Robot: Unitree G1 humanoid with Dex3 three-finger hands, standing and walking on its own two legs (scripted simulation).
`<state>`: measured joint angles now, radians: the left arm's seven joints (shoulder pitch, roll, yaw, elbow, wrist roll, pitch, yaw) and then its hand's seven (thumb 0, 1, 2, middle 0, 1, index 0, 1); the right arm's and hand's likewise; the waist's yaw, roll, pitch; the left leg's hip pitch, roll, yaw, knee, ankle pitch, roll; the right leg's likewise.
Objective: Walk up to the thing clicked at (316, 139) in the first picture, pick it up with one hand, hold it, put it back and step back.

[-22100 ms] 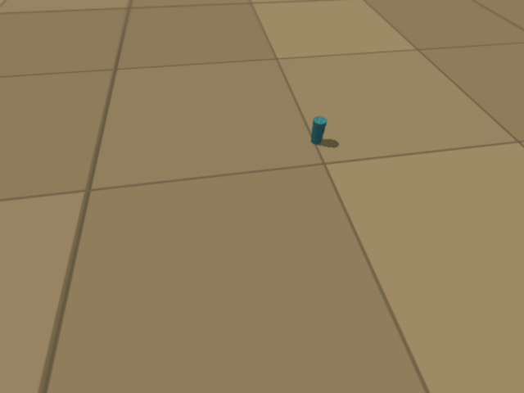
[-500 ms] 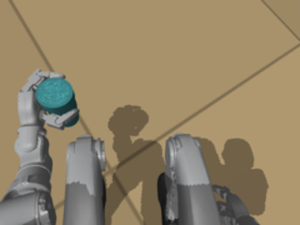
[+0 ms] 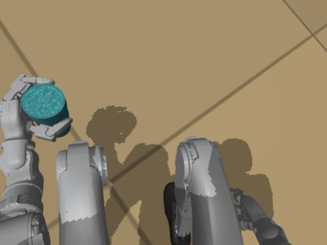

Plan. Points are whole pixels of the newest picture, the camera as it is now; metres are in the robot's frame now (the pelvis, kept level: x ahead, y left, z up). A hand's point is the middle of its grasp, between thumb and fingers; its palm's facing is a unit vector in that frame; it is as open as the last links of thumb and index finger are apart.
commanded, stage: lower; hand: left
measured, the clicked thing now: (52, 115) +0.40 +0.24 -0.10
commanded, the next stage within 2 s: loosen in 1.40 s
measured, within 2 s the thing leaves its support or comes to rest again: rests again in 1.26 s
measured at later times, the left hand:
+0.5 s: hand (57, 118) +0.40 +0.24 -0.14, palm faces +0.19 -0.98 +0.00, open 10.5 cm
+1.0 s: hand (58, 120) +0.41 +0.25 -0.18, palm faces +0.22 -0.98 -0.01, open 10.5 cm
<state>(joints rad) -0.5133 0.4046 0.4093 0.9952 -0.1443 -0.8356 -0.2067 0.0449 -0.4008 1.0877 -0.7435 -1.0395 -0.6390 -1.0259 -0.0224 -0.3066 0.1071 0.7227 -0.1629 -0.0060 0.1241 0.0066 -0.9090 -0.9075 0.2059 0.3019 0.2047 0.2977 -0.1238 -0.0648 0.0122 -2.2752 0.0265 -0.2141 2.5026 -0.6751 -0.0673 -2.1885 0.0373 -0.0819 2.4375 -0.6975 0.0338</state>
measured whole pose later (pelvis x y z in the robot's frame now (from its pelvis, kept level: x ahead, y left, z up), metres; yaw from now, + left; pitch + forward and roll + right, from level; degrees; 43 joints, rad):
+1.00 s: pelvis -0.01 +0.02 -0.03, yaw -6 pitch +13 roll -14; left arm -0.52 0.66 0.45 1.29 -0.10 -1.09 -0.02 0.04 -0.40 1.08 -0.74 -1.04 -0.64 -1.02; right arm -0.17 -0.35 0.39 0.63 -0.32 -0.01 0.18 0.00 -0.92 -0.91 0.21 0.30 0.21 0.30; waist -0.21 -0.23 0.25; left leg -2.23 0.01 -0.38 2.66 -0.69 -0.06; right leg -2.08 0.09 -0.19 2.47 -0.66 0.07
